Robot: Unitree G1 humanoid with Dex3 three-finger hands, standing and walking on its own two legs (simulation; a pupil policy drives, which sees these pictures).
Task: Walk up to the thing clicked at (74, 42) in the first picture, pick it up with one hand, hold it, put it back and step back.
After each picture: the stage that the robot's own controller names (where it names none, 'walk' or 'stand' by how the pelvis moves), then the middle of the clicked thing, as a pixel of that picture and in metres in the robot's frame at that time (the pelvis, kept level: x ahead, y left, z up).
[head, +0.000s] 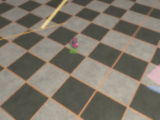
stand; (74, 43) +1.42 +0.07 -0.72
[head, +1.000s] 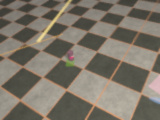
walk; (70, 55) +1.30 +0.20 -0.71
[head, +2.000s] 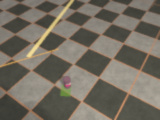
walk; (67, 82) +0.86 +0.17 -0.71
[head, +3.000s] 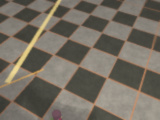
walk; (57, 116) +0.51 +0.18 -0.70
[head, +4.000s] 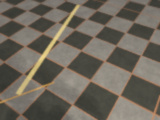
stand; out of the picture +0.41 +0.15 -0.72
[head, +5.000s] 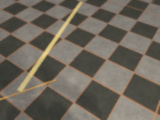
stand; out of the picture +0.41 +0.14 -0.72
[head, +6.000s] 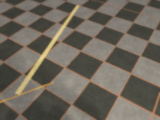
stand; out of the picture +0.41 +0.15 -0.73
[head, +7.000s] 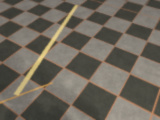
stand; out of the picture +0.41 +0.15 -0.73
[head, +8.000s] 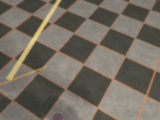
go down; out of the picture +0.42 +0.16 -0.71
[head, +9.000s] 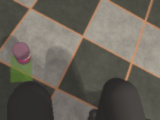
go down; (22, 54) +0.48 +0.23 -0.28
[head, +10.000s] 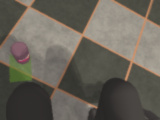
close in; (21, 53) +0.48 +0.23 -0.29
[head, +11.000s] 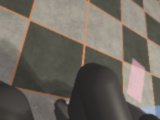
close in; out of the picture +0.46 +0.27 -0.22
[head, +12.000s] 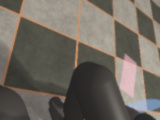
close; out of the picture +0.46 +0.28 -0.22
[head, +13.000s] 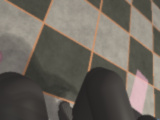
lift; out of the picture +0.39 +0.22 -0.23
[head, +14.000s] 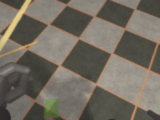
close; out of the picture +0.29 +0.20 -0.57
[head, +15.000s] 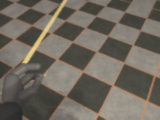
close; out of the picture +0.28 +0.23 -0.70
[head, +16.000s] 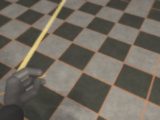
hold; out of the picture +0.29 +0.25 -0.71
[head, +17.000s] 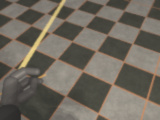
crouch; out of the picture +0.30 +0.28 -0.71
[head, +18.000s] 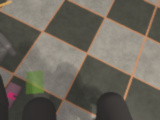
crouch; (9, 94) +0.37 +0.32 -0.42
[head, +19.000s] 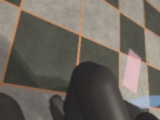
lower; out of the picture +0.32 +0.40 -0.25
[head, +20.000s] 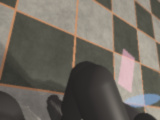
lower; out of the picture +0.32 +0.42 -0.25
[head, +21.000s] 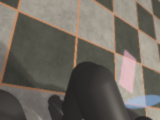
lower; out of the picture +0.33 +0.44 -0.25
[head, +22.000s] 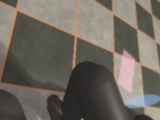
lower; out of the picture +0.33 +0.46 -0.25
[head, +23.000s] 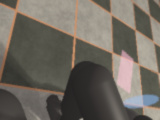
loosen; out of the picture +0.34 +0.48 -0.25
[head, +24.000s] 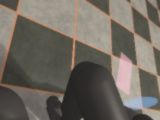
withdraw; out of the picture +0.34 +0.49 -0.25
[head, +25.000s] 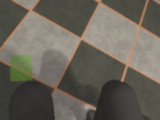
stand; out of the picture +0.39 +0.45 -0.32
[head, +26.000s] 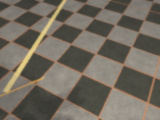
stand; out of the picture +0.36 +0.37 -0.68
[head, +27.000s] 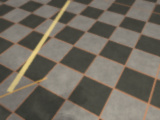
stand; out of the picture +0.37 +0.38 -0.69
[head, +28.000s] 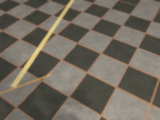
stand; out of the picture +0.37 +0.37 -0.70
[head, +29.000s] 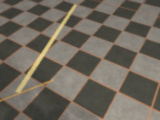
walk; out of the picture +0.37 +0.35 -0.75
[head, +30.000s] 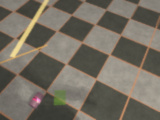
walk; (36, 100) +0.53 +0.35 -0.72
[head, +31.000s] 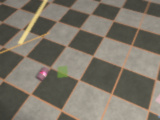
walk; (42, 74) +0.85 +0.39 -0.72
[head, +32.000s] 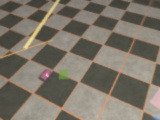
stand; (45, 75) +0.97 +0.38 -0.74
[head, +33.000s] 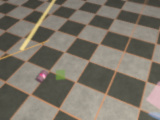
stand; (42, 76) +0.97 +0.40 -0.75
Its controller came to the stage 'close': yes
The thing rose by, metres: 0.01
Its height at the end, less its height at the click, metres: -0.02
